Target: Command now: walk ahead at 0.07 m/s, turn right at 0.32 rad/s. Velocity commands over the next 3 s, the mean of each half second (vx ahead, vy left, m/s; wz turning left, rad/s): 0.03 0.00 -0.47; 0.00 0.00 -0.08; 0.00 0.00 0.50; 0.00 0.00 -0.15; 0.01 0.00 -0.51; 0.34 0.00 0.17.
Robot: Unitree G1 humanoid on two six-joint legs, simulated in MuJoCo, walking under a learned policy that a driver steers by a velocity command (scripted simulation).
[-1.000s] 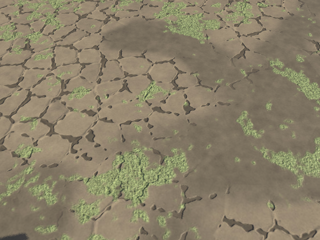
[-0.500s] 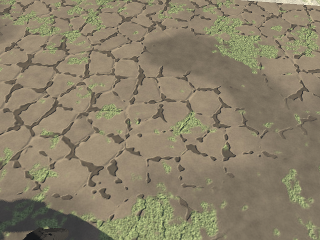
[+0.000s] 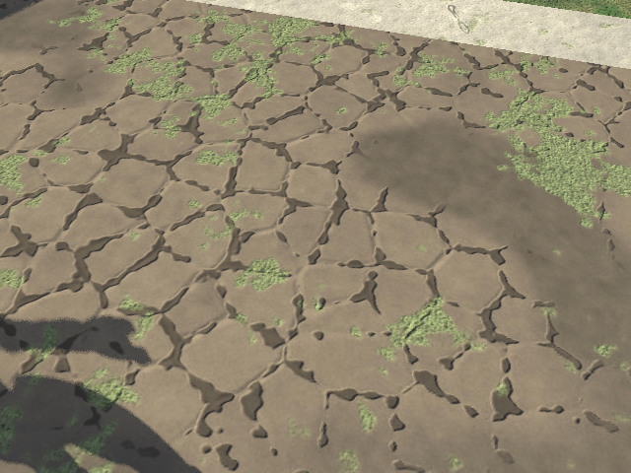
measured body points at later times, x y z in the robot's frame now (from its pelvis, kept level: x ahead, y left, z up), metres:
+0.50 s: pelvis +0.02 -0.05 +0.01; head +0.06 -0.09 +0.46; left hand +0.24 +0.19 -0.07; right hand +0.10 -0.37 -0.10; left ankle +0.07 +0.11 -0.65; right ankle +0.02 -0.13 -0.73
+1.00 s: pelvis +0.05 -0.02 +0.00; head +0.07 -0.02 +0.45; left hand +0.26 +0.20 -0.10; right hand +0.12 -0.32 -0.10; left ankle +0.10 +0.09 -0.73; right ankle +0.02 -0.13 -0.73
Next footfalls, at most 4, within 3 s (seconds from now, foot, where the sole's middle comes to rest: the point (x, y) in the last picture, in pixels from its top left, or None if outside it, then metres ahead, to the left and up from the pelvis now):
0.26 right None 0.06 -0.14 -0.77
0.74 left None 0.14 0.07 -0.77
1.38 left None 0.12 0.15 -0.77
1.78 right None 0.09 -0.10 -0.77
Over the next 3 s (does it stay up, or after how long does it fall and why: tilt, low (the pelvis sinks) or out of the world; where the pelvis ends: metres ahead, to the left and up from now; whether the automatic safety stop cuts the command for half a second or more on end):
stays up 0.18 -0.01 0.00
